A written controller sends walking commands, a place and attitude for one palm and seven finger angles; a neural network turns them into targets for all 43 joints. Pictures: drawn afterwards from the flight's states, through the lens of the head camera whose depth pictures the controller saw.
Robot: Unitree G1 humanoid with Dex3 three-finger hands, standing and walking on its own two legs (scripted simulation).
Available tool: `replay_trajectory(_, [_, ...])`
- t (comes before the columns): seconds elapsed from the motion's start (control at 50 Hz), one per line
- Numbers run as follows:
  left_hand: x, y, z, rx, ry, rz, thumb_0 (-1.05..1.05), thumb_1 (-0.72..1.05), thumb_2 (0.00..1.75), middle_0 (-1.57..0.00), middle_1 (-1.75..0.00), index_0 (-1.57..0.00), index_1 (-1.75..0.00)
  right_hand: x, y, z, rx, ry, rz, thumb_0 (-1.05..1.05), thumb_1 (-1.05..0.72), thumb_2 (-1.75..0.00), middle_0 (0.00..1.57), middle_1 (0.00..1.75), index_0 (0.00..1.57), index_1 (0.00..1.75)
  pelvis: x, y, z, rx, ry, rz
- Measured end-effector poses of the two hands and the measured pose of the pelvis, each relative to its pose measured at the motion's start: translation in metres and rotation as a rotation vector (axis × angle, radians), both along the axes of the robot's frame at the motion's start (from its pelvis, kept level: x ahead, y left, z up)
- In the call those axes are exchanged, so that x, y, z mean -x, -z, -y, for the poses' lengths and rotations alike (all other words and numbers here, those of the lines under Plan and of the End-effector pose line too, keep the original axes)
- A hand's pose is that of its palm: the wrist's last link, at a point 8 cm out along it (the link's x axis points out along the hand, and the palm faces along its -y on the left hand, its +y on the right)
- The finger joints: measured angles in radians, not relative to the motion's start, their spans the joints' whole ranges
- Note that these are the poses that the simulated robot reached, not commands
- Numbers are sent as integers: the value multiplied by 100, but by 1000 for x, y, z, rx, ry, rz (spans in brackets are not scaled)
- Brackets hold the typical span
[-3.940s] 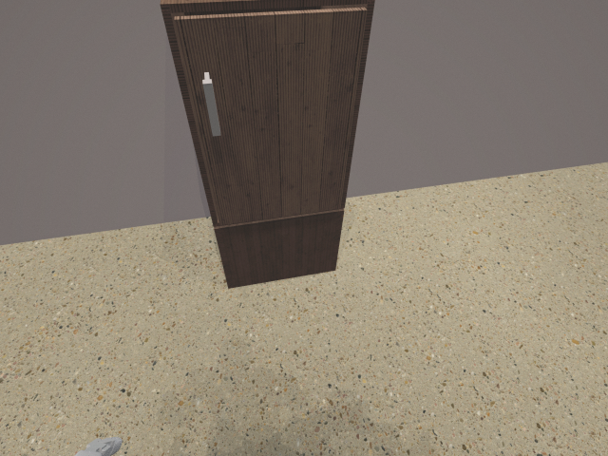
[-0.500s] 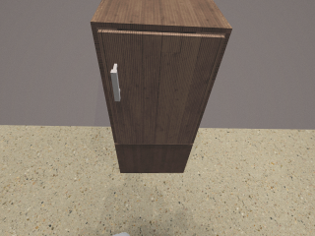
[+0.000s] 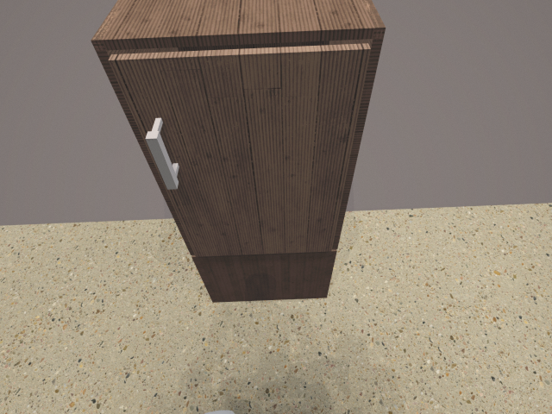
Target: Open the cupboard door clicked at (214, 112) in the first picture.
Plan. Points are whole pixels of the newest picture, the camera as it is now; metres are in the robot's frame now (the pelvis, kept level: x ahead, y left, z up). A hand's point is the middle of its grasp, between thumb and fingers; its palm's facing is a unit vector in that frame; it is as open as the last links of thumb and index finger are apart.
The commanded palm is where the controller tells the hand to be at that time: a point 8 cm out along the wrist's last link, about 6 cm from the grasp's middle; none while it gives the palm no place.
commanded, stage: come to a stop and stand still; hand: left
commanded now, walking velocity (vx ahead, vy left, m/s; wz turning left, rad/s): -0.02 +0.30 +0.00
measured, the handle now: (165, 154) +0.52 +0.25 +0.05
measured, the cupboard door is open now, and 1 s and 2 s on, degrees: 0 0 0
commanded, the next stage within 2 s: look again from close up in 1.34 s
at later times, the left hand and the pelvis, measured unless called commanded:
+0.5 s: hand out of the picture -0.05 +0.23 -0.17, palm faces +0.12 -0.97 -0.20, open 7.4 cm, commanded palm none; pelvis -0.05 +0.04 +0.01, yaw +1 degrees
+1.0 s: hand out of the picture +0.06 +0.20 -0.16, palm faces -0.02 -0.98 -0.20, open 7.3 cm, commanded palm none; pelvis -0.02 +0.02 +0.01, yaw +0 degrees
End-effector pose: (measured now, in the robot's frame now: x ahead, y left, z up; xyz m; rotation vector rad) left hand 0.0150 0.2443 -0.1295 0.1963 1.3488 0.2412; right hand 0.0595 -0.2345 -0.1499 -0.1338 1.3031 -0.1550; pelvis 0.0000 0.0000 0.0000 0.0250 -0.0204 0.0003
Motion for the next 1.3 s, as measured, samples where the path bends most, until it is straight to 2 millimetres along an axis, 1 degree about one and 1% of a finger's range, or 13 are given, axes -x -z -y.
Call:
replay_trajectory(0.16, [-2, -21, 19, -18, -6, 70, 1, 91, 90, -20, -30, -20, -30, 14, -3, 18, -22, -24, -35, 0, -91, -90, 20, 30, 20, 30, 13, -12, 11, -21, -20, -8])
replay_trajectory(0.28, [20, -25, 15, -13, -31, 80, 1, 91, 90, -21, -30, -20, -30, 21, -11, 13, -22, -62, -24, 0, -91, -90, 20, 30, 20, 30, 28, -16, 6, -30, -31, -11])
replay_trajectory(0.38, [50, -17, -1, 16, -48, 47, 1, 91, 90, -21, -30, -20, -30, 25, -20, -3, -7, -81, 10, 0, -91, -90, 20, 30, 20, 30, 38, -16, -10, -19, -30, -11])
replay_trajectory(0.46, [71, -1, -23, 56, -65, 9, 1, 91, 90, -21, -30, -20, -30, 34, -27, -25, 28, -87, 45, 0, -91, -90, 20, 30, 20, 30, 45, -12, -31, 13, -22, -13])
replay_trajectory(0.5, [79, 10, -34, 78, -69, -14, 1, 91, 90, -21, -30, -20, -30, 44, -27, -37, 50, -77, 57, 0, -91, -90, 20, 30, 20, 30, 47, -7, -42, 37, -23, -12])
replay_trajectory(0.56, [82, 12, -44, 101, -59, -47, 1, 91, 90, -20, -30, -20, -30, 68, -36, -56, 56, -58, 19, 0, -91, -90, 20, 30, 20, 30, 46, -13, -51, 43, -23, -10])
replay_trajectory(0.66, [75, 8, -52, 131, -40, -60, 1, 91, 90, -20, -30, -20, -30, 104, -45, -73, 64, -18, -82, 0, -92, -90, 20, 30, 20, 30, 40, -23, -60, 51, -24, -29])
replay_trajectory(0.76, [58, 9, -49, 137, 1, -92, 1, 91, 90, -20, -30, -20, -30, 134, -46, -77, 67, 48, -163, 0, -91, -90, 20, 30, 20, 30, 35, -23, -58, 44, -2, -42])
replay_trajectory(0.94, [-16, 8, -17, 98, 85, 15, 1, 92, 90, -20, -30, -20, -30, 168, -26, -57, 11, 131, -287, 0, -91, -90, 20, 30, 20, 30, 25, -11, -31, 15, 10, -44])
replay_trajectory(1.02, [-39, -1, 3, 79, 94, 88, 1, 92, 90, -20, -30, -20, -30, 158, -14, -44, -20, 120, -289, 0, -91, -90, 20, 30, 20, 30, 18, -10, -19, 36, -12, -34])
replay_trajectory(1.1, [-46, -2, 15, 84, 58, 143, 0, 93, 90, -20, -30, -20, -30, 128, -9, -36, -21, 75, -236, 0, -91, -90, 20, 30, 20, 30, 14, -9, -13, 42, -30, -14])
replay_trajectory(1.22, [-38, -1, 15, 79, 18, 136, -2, 95, 90, -21, -30, -20, -30, 76, -13, -31, -11, 25, -112, 0, -92, -90, 20, 30, 20, 30, 7, -12, -6, 29, -22, 0])
replay_trajectory(1.3, [-20, -2, 11, 67, 6, 87, -2, 96, 90, -20, -30, -20, -30, 63, -16, -20, 11, 6, -94, 2, -94, -90, 20, 30, 20, 30, 7, -14, -4, 28, -18, -4])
